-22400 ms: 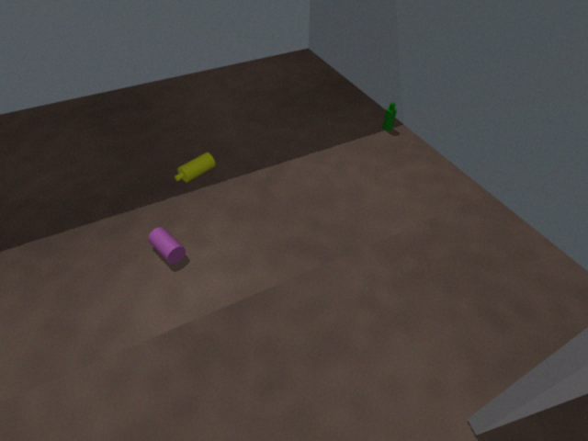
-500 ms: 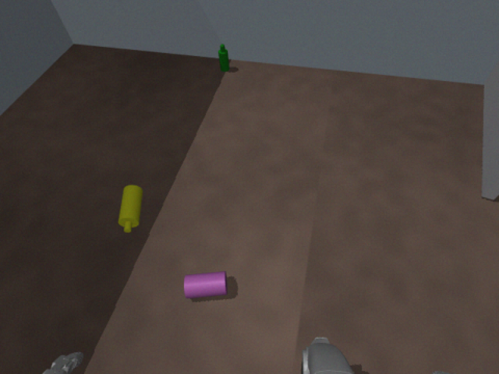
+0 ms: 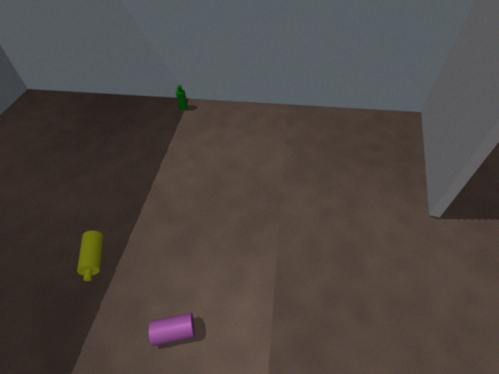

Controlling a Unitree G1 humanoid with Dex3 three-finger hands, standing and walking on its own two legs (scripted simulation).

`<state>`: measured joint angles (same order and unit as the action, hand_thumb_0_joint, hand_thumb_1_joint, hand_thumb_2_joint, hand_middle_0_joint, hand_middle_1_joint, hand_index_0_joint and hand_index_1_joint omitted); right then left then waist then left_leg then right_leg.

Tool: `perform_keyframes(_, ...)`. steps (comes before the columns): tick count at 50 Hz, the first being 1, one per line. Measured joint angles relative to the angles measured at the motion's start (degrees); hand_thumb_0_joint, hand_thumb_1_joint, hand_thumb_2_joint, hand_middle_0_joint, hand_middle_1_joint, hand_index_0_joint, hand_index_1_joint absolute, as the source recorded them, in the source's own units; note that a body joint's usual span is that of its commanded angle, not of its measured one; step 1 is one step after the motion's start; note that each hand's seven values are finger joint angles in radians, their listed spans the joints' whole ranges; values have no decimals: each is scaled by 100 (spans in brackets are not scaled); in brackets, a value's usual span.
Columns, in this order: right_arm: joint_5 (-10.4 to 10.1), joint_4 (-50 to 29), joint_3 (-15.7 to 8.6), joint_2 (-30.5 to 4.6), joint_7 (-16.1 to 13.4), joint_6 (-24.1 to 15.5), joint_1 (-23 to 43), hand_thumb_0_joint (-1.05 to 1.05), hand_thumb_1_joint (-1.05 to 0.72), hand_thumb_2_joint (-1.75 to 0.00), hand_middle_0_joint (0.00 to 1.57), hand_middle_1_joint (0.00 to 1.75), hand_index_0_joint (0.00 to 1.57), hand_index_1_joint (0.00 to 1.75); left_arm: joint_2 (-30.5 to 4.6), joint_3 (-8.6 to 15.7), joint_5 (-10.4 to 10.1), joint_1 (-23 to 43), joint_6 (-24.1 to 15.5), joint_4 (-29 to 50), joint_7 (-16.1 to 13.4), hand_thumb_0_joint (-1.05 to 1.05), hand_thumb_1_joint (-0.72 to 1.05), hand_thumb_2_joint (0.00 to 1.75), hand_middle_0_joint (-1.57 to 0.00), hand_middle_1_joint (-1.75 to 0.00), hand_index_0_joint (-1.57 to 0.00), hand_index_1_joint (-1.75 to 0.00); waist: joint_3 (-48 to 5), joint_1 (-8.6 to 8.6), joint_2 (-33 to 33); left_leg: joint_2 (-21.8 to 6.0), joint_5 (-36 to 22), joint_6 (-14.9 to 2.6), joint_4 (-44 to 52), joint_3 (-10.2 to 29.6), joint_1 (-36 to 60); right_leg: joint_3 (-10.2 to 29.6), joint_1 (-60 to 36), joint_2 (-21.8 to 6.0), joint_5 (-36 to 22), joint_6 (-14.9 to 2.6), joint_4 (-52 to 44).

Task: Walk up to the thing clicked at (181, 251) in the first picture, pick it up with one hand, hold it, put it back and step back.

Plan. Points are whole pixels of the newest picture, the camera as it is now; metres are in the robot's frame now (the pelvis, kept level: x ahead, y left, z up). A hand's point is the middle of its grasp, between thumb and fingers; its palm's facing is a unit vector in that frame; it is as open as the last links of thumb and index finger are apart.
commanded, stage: walk up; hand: left
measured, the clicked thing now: (172, 329) +0.42 +0.29 -0.72
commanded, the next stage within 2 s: stand in 1.14 s
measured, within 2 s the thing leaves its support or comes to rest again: neither
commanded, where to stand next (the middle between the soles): +0.05 +0.04 m, yaw +2 degrees
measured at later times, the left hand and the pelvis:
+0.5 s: hand out of the picture +0.14 +0.27 -0.16, palm faces +0.00 -0.93 -0.37, open 7.4 cm; pelvis +0.02 +0.02 -0.01, yaw +2 degrees
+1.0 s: hand out of the picture -0.07 +0.34 -0.10, palm faces +0.08 -0.85 -0.52, open 7.4 cm; pelvis -0.09 +0.04 +0.01, yaw +5 degrees
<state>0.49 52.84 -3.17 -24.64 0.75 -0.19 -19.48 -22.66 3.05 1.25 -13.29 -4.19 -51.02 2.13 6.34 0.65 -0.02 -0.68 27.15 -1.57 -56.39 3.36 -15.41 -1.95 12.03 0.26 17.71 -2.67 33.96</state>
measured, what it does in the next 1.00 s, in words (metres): steps on the spot: left foot, then right foot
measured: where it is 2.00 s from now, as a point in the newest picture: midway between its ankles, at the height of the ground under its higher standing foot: outside the picture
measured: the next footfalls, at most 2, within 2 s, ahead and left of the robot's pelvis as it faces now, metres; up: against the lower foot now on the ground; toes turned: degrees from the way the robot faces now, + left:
left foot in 0.36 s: +0.15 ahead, +0.11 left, +0.00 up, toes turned -1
right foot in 0.72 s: -0.02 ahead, -0.08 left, +0.00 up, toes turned -2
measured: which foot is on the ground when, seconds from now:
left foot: up 0.00-0.34, down 0.36-0.74, up 0.76-1.00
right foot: down 0.00-0.38, up 0.40-0.70, down 0.72-1.00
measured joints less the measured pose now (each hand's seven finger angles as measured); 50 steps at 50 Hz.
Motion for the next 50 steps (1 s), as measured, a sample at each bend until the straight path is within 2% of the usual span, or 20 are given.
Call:
perform_keyframes(3, -44, -134, 19, -25, 29, -53, 83, 1, -91, -90, 20, 30, 21, 30, 82, -65, -83, -182, -2, 38, -54, 1, 90, 89, -20, -30, -20, -30, -19, -18, -85, 160, -368, -14, -440, 227, -603, 66, -423, -8, -119, -6, -485)
perform_keyframes(8, -139, -199, 36, -66, -75, 13, 418, 1, -91, -90, 20, 30, 21, 30, 232, -186, -120, -141, 156, -56, -228, 1, 90, 89, -20, -30, -21, -30, 163, 28, -426, 198, -989, 173, 88, 494, -1249, 51, -696, 97, -166, -8, -761)
perform_keyframes(12, -127, -223, 107, 96, -127, 186, 671, 1, -91, -90, 20, 30, 20, 30, 276, -210, -139, 154, 387, 136, -324, 1, 90, 89, -20, -30, -21, -30, 471, 29, -450, 284, -1370, 190, 851, 197, -1249, -10, -549, 101, 8, 6, -486)
perform_keyframes(17, 26, -255, 160, 334, -55, 341, 715, 1, -91, -90, 21, 30, 21, 30, 207, -215, -190, 430, 494, 333, -389, 1, 90, 89, -20, -30, -21, -30, 531, 25, -287, 295, -1439, 20, 1758, -135, -614, -171, -143, 98, 537, 42, 341)
perform_keyframes(19, 104, -270, 141, 462, -33, 350, 810, 1, -91, -90, 21, 30, 21, 30, 130, -192, -255, 592, 513, 325, -436, 1, 90, 89, -20, -30, -21, -30, 642, 34, 14, 467, -1413, -71, 1995, -228, -450, -148, 45, -105, 708, 90, 780)
perform_keyframes(20, 131, -338, 142, 488, -6, 349, 889, 1, -91, -90, 21, 30, 21, 30, 121, -172, -304, 680, 526, 331, -464, 1, 90, 89, -20, -30, -21, -30, 752, -3, 132, 520, -1452, -109, 2027, -306, -433, -28, 220, -160, 610, 111, 1098)
perform_keyframes(22, 122, -521, 96, 426, 32, 314, 1054, 1, -90, -90, 21, 30, 21, 30, 190, -176, -372, 813, 548, 337, -532, 1, 90, 89, -20, -30, -20, -30, 954, 29, 56, 460, -1524, -194, 2013, -294, -453, 217, 600, 38, 1272, 149, 1955)
perform_keyframes(24, 108, -688, 34, 374, 18, 328, 1192, 1, -90, -90, 21, 30, 21, 30, 241, -205, -381, 874, 588, 321, -548, 1, 90, 89, -20, -30, -20, -30, 1026, 101, -55, 414, -1668, -230, 2142, -241, -461, 426, 894, 231, 1675, 149, 2617)
perform_keyframes(27, 117, -930, -8, 335, 4, 408, 1359, 1, -90, -90, 21, 30, 21, 30, 209, -191, -381, 800, 631, 319, -543, 1, 90, 89, -20, -30, -21, -30, 939, 127, -96, 399, -1855, -226, 2302, -277, -556, 651, 1170, 338, 1592, 155, 3208)
perform_keyframes(29, 151, -1065, -36, 318, 25, 463, 1474, 1, -90, -90, 21, 30, 21, 30, 156, -160, -371, 685, 622, 302, -568, 1, 90, 89, -20, -30, -21, -30, 871, 113, -114, 391, -1927, -234, 2299, -333, -650, 609, 1125, 275, 1456, 208, 3095)
perform_keyframes(32, 227, -1284, -85, 308, 100, 537, 1631, 1, -90, -90, 21, 30, 21, 30, 59, -99, -333, 463, 577, 246, -618, 0, 90, 89, -20, -30, -21, -30, 803, 76, -155, 371, -1994, -242, 2180, -450, -827, 366, 846, 111, 1325, 289, 2430)
perform_keyframes(35, 288, -1473, -128, 260, 190, 620, 1721, 1, -90, -90, 21, 30, 21, 30, -3, -32, -278, 202, 501, 167, -643, 0, 90, 89, -20, -30, -21, -30, 718, 25, -274, 335, -2030, -223, 1937, -561, -1089, 150, 443, 33, 1002, 231, 1478)
perform_keyframes(36, 293, -1494, -147, 214, 215, 667, 1742, 1, -90, -90, 21, 30, 21, 30, 10, -4, -244, 99, 454, 129, -645, 0, 90, 89, -20, -30, -21, -30, 684, 1, -385, 287, -2013, -198, 1791, -565, -1201, 91, 306, 58, 829, 151, 1117)
perform_keyframes(37, 285, -1463, -188, 149, 223, 717, 1769, 1, -90, -90, 21, 30, 21, 30, 73, 14, -186, 21, 421, 80, -648, 0, 90, 89, -20, -30, -21, -30, 713, 25, -608, 221, -1754, -189, 1563, -437, -1291, -9, 271, 162, 768, 99, 1074)
perform_keyframes(38, 278, -1404, -232, 136, 211, 763, 1737, 1, -90, -90, 21, 30, 21, 30, 99, 15, -98, -92, 413, 66, -639, 0, 90, 89, -20, -30, -21, -30, 681, 44, -718, 325, -1165, -83, 1179, -218, -1438, -82, 295, 172, 744, 75, 1109)
perform_keyframes(40, 268, -1277, -257, 157, 186, 842, 1534, 1, -91, -90, 20, 30, 21, 30, 67, 20, 41, -264, 447, 39, -651, 1, 90, 89, -20, -30, -21, -30, 543, -119, -633, 725, -334, 118, -90, 175, -1772, 1, 400, -1, 677, 33, 1152)
perform_keyframes(42, 242, -1137, -257, 115, 240, 855, 1339, 1, -91, -90, 20, 30, 21, 30, 70, 71, 72, -361, 444, -33, -699, 1, 90, 89, -21, -30, -21, -30, 458, -233, -569, 957, -299, 226, -1188, 560, -1914, 97, 441, -167, 475, 63, 958)
perform_keyframes(44, 131, -987, -278, 51, 273, 752, 1089, 1, -91, -90, 20, 30, 21, 30, 89, 129, 119, -409, 431, -77, -672, 1, 90, 89, -21, -30, -21, -30, 366, -195, -606, 943, -533, 303, -1707, 844, -1824, 34, 428, -293, 259, 100, 655)
perform_keyframes(46, 12, -725, -248, 13, 300, 583, 727, 1, -91, -90, 20, 30, 21, 30, 76, 198, 208, -465, 415, -4, -500, 1, 90, 89, -20, -30, -21, -30, 209, -215, -546, 705, -518, 362, -1513, 693, -1441, 23, 374, -415, 303, 57, 435)
perform_keyframes(50, -35, -183, -132, 11, 256, 413, -9, 1, -91, -90, 21, 30, 21, 30, -28, 238, 290, -531, 413, 335, -169, 1, 90, 89, -20, -30, -21, -30, -187, -203, -211, 292, 6, 502, 79, -22, -447, 128, 176, -533, 260, -61, 6)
